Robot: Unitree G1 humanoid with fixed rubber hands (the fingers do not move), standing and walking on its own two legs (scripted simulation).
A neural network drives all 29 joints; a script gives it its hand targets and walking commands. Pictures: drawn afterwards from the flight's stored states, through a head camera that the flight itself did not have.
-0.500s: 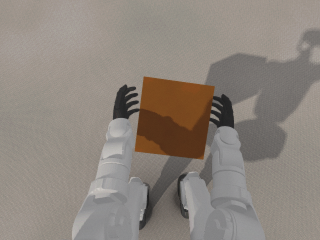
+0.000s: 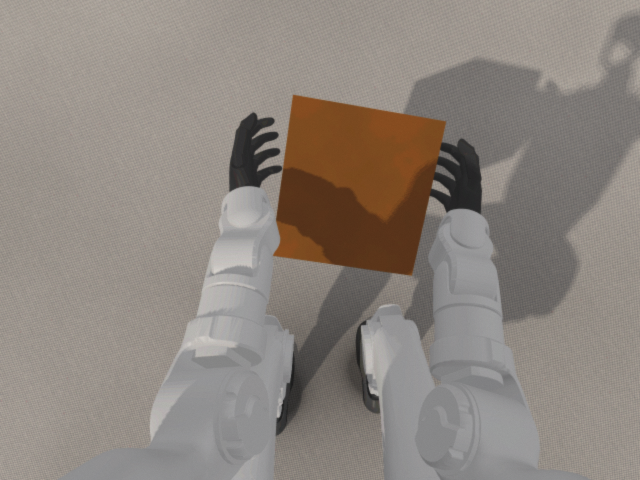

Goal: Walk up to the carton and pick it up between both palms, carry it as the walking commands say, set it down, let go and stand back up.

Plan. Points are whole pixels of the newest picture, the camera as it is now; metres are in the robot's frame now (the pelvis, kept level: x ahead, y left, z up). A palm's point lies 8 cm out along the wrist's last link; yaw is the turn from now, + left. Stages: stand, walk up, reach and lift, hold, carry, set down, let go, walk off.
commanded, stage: set down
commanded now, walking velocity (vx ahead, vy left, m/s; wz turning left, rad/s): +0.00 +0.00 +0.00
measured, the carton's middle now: (347, 183) +0.47 -0.04 -0.19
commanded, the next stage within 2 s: none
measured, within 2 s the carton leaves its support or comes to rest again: neither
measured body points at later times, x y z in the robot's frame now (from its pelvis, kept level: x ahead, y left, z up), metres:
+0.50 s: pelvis -0.01 -0.01 -0.06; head +0.30 -0.03 +0.27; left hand +0.47 +0.08 -0.18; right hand +0.45 -0.19 -0.19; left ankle +0.05 +0.11 -0.54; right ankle +0.10 -0.12 -0.54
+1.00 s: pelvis -0.02 -0.01 -0.10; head +0.34 -0.03 +0.17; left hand +0.50 +0.08 -0.27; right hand +0.48 -0.19 -0.28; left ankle +0.05 +0.11 -0.54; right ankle +0.10 -0.12 -0.54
